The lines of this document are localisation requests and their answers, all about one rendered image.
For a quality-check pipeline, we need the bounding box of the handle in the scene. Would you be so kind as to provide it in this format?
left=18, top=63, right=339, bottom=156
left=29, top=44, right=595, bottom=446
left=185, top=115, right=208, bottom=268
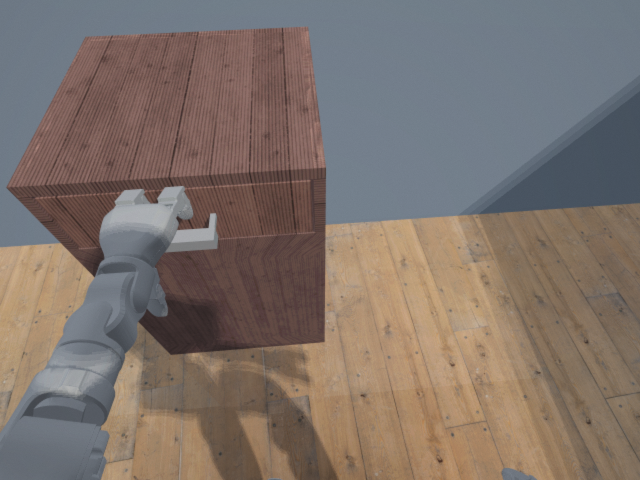
left=165, top=213, right=218, bottom=253

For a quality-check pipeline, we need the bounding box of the cabinet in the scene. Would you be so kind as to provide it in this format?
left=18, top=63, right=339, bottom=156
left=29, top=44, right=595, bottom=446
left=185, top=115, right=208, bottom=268
left=6, top=27, right=326, bottom=355

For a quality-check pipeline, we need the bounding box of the robot left hand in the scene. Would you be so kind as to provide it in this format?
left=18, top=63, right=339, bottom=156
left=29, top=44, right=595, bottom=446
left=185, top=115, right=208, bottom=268
left=99, top=186, right=193, bottom=317

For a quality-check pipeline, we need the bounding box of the left robot forearm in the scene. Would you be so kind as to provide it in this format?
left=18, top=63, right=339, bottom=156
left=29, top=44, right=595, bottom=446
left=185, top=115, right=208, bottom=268
left=0, top=256, right=155, bottom=451

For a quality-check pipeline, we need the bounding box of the robot left upper arm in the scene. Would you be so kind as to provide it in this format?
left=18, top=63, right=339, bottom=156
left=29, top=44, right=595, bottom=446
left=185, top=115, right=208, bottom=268
left=0, top=416, right=110, bottom=480

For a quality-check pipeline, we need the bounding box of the drawer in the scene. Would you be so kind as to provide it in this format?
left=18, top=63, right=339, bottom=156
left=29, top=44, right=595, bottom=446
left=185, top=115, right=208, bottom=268
left=35, top=179, right=313, bottom=248

